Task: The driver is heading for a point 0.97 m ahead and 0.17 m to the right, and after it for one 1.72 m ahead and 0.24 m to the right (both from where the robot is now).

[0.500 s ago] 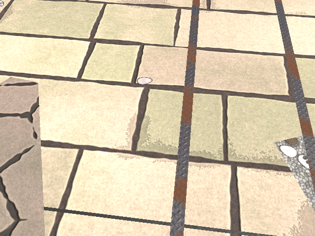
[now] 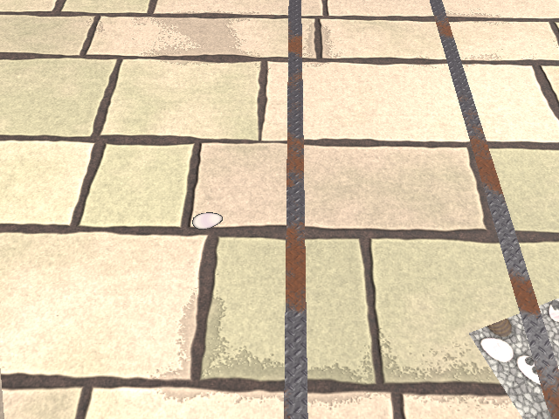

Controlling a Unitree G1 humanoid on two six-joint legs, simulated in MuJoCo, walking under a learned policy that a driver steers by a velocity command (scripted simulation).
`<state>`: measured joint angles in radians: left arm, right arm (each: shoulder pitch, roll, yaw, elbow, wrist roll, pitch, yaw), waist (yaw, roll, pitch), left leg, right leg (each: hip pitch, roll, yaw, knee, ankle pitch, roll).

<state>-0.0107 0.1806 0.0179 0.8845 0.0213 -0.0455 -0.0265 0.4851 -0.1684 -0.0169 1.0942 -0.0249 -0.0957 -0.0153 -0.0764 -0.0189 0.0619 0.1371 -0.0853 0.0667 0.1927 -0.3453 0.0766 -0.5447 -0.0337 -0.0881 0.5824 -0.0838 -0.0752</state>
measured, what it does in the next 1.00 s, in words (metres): walks ahead: right foot, then left foot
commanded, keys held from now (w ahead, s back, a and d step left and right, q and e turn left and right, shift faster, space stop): w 0.16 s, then no key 0.64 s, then w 0.20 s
